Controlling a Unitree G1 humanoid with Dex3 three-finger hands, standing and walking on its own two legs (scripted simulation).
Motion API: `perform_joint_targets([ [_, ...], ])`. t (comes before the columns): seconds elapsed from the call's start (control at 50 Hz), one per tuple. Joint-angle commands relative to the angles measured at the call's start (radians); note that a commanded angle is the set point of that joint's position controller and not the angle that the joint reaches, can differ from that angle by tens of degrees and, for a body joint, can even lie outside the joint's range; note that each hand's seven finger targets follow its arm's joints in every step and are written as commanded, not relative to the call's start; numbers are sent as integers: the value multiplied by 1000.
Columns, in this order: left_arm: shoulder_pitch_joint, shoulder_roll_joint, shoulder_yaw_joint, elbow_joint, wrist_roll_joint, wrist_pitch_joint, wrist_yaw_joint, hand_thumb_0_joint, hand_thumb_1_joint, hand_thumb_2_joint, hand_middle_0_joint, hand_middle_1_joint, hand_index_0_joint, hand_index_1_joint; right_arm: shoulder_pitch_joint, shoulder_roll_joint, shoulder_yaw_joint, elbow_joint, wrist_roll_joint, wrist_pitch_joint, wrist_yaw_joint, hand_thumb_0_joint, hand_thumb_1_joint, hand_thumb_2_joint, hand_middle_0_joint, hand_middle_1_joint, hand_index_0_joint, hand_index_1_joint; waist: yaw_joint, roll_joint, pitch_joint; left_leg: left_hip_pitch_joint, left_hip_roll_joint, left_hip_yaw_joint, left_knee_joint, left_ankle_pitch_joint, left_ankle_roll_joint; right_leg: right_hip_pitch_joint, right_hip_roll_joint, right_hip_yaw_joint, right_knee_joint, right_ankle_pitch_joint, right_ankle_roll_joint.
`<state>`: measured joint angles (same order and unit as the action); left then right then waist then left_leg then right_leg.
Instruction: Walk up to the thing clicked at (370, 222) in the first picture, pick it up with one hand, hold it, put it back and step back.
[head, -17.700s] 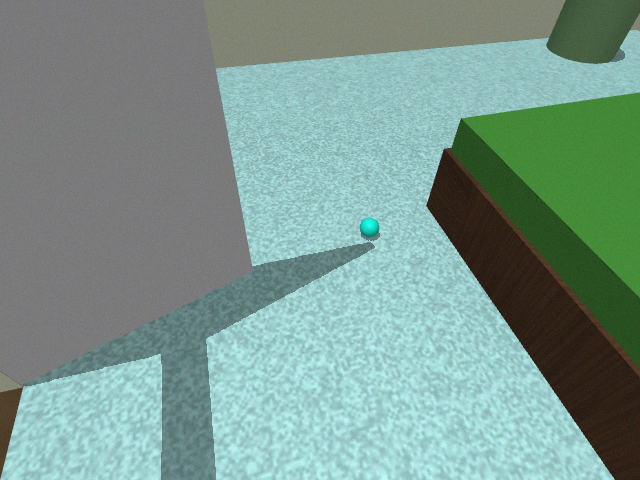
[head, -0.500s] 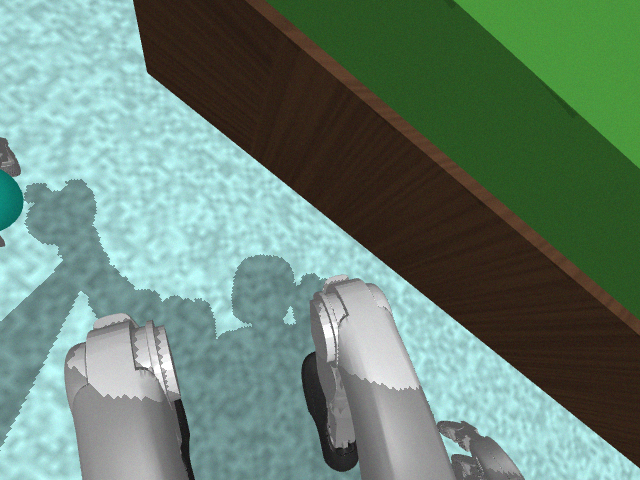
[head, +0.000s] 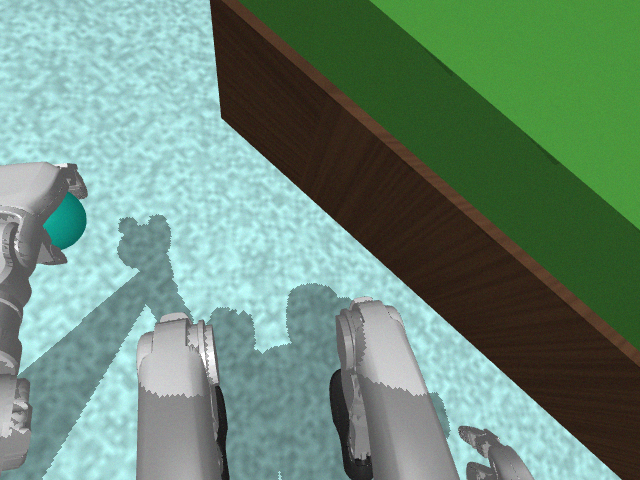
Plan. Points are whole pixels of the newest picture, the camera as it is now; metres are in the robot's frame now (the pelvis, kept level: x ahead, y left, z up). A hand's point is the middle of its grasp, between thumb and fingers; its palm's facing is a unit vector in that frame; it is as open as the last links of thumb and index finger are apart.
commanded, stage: lift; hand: left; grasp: from above
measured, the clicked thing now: (47, 218) +0.45 +0.32 -0.12
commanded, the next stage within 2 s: hold in 1.20 s
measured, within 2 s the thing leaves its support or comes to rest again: neither
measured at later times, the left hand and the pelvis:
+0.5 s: hand out of the picture +0.37 +0.29 +0.10, palm faces -0.41 -0.12 -0.90, open 10.4 cm; pelvis +0.01 +0.00 +0.17, yaw +4 degrees
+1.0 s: hand out of the picture +0.35 +0.27 +0.23, palm faces -0.43 -0.11 -0.90, open 10.4 cm; pelvis +0.05 +0.00 +0.30, yaw +6 degrees
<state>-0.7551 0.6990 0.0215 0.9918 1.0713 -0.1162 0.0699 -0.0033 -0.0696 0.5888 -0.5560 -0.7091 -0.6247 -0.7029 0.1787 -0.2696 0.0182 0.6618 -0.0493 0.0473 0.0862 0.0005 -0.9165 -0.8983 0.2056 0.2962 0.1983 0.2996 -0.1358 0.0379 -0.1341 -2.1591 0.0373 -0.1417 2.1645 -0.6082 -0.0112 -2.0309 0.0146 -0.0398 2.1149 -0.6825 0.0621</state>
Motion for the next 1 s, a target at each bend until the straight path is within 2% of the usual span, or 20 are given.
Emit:
perform_joint_targets([
  [0.0, -256, 250, 58, -279, -40, 8, 19, 0, 515, 889, -836, -935, -876, -893, 154, -212, -92, -64, 22, -5, -29, 0, -905, -900, 200, 300, 200, 300, 13, 209, -683, 653, -12, 63, -350, 41, 37, 320, 31, -71, -320, 135, -95],
  [0.08, -225, 236, 56, -389, -63, 26, 5, 0, 537, 870, -841, -945, -887, -897, 122, -203, -101, -77, 34, -2, -48, 0, -903, -900, 200, 300, 200, 300, 22, 221, -680, 754, -4, 45, -445, 23, 32, 379, 28, -66, -374, 136, -92],
  [0.1, -196, 238, 65, -397, -67, 34, 6, 0, 532, 866, -833, -949, -880, -899, 114, -201, -104, -77, 36, 0, -54, 0, -904, -900, 200, 300, 200, 300, 27, 207, -676, 766, -7, 54, -456, 30, 33, 399, 26, -60, -402, 136, -91],
  [0.18, -125, 193, 38, -459, -86, 52, -3, 0, 518, 865, -822, -952, -869, -903, 95, -181, -98, -81, 43, 0, -72, 0, -905, -900, 200, 300, 200, 300, 33, 179, -662, 854, -5, 67, -527, 73, 32, 505, 26, -48, -493, 163, -87],
  [0.22, -103, 193, 48, -485, -86, 65, 0, 0, 516, 876, -819, -956, -865, -907, 89, -179, -100, -76, 48, 1, -81, 0, -903, -900, 200, 300, 200, 300, 44, 183, -667, 921, -3, 66, -573, 103, 31, 546, 22, -43, -532, 185, -86],
  [0.26, -75, 139, 13, -502, -99, 75, -2, 0, 523, 871, -837, -932, -879, -887, 75, -169, -97, -74, 51, 0, -89, 0, -901, -899, 200, 300, 200, 300, 35, 174, -621, 962, 2, 63, -631, 87, 28, 588, 23, -41, -584, 178, -83],
  [0.32, -4, 138, 26, -522, -97, 92, 4, 0, 512, 869, -811, -964, -859, -913, 59, -163, -96, -69, 57, -3, -100, 0, -903, -899, 200, 300, 200, 300, 54, 151, -618, 1028, -2, 76, -698, 105, 27, 692, 21, -27, -661, 189, -83],
  [0.36, 11, 102, -5, -538, -94, 103, 5, 0, 521, 884, -823, -964, -868, -917, 50, -155, -92, -68, 61, -5, -105, 0, -904, -900, 200, 300, 200, 300, 49, 151, -581, 1078, 0, 77, -748, 110, 25, 733, 23, -23, -709, 195, -83],
  [0.4, 24, 107, 7, -535, -97, 111, 15, 0, 512, 878, -817, -960, -861, -913, 38, -150, -87, -65, 65, -9, -113, 0, -905, -900, 200, 300, 200, 300, 51, 134, -530, 1108, 2, 66, -818, 67, 22, 785, 24, -20, -761, 164, -81],
  [0.46, 66, 57, -25, -488, -95, 117, 18, 0, 505, 874, -808, -968, -855, -920, 30, -136, -83, -58, 70, -20, -122, 0, -906, -901, 200, 300, 200, 300, 44, 98, -451, 1139, 0, 81, -876, 83, 22, 855, 25, -7, -841, 172, -81],
  [0.48, 77, 66, -20, -484, -99, 118, 20, 0, 513, 868, -817, -953, -862, -906, 28, -139, -84, -58, 73, -24, -125, 0, -904, -901, 200, 300, 200, 300, 55, 85, -444, 1172, -1, 77, -911, 72, 21, 886, 25, -4, -871, 161, -82],
  [0.56, 113, 9, -62, -462, -96, 115, 21, 0, 513, 875, -813, -969, -858, -922, 28, -131, -83, -54, 76, -45, -137, 0, -906, -902, 200, 300, 200, 300, 60, 80, -388, 1252, 2, 74, -1010, 77, 16, 964, 26, 4, -957, 172, -83],
  [0.58, 107, -7, -72, -462, -98, 112, 24, 0, 511, 852, -816, -945, -861, -897, 33, -127, -83, -54, 78, -51, -140, 0, -905, -901, 200, 300, 200, 300, 51, 76, -376, 1267, 1, 81, -1026, 89, 16, 992, 26, 10, -985, 179, -83],
  [0.64, 122, -7, -73, -429, -97, 106, 37, 0, 506, 841, -813, -938, -859, -891, 31, -122, -81, -54, 82, -66, -145, 0, -905, -902, 200, 300, 200, 300, 64, 62, -327, 1308, -7, 86, -1096, 77, 15, 1055, 26, 20, -1057, 161, -82],
  [0.66, 84, -17, -81, -440, -93, 101, 42, 0, 508, 846, -811, -955, -859, -905, 38, -120, -85, -50, 81, -70, -147, 0, -906, -902, 200, 300, 200, 300, 57, 68, -332, 1331, -7, 91, -1109, 86, 15, 1075, 25, 26, -1081, 173, -80],
  [0.68, 81, -8, -68, -428, -89, 98, 51, 0, 502, 843, -810, -936, -855, -890, 42, -124, -86, -45, 80, -74, -148, 0, -904, -902, 200, 300, 200, 300, 63, 74, -338, 1367, -5, 87, -1134, 88, 13, 1094, 25, 26, -1094, 178, -80],
  [0.7, 85, -38, -94, -413, -84, 99, 58, 0, 506, 827, -809, -939, -859, -888, 46, -117, -84, -41, 82, -78, -148, 0, -905, -902, 200, 300, 200, 300, 57, 73, -331, 1388, -8, 91, -1149, 118, 11, 1111, 25, 27, -1109, 204, -81],
  [0.74, 110, -35, -81, -384, -78, 100, 72, 0, 502, 824, -805, -936, -854, -885, 57, -121, -86, -35, 82, -83, -150, 0, -905, -902, 200, 300, 200, 300, 66, 63, -324, 1428, -9, 86, -1186, 145, 8, 1154, 28, 24, -1141, 227, -77],
  [0.84, 76, -59, -102, -358, -69, 112, 105, 0, 529, 895, -835, -966, -877, -923, 81, -114, -91, -22, 80, -86, -150, 0, -905, -901, 200, 300, 200, 300, 70, 53, -317, 1523, -23, 131, -1241, 280, 11, 1275, 25, 34, -1234, 343, -73],
  [0.98, 110, -84, -116, -302, -73, 133, 115, 0, 535, 919, -861, -936, -892, -904, 81, -117, -99, -21, 80, -80, -142, 0, -902, -900, 200, 300, 200, 300, 77, 27, -270, 1625, -30, 139, -1344, 336, 8, 1385, 20, 33, -1334, 395, -68],
])
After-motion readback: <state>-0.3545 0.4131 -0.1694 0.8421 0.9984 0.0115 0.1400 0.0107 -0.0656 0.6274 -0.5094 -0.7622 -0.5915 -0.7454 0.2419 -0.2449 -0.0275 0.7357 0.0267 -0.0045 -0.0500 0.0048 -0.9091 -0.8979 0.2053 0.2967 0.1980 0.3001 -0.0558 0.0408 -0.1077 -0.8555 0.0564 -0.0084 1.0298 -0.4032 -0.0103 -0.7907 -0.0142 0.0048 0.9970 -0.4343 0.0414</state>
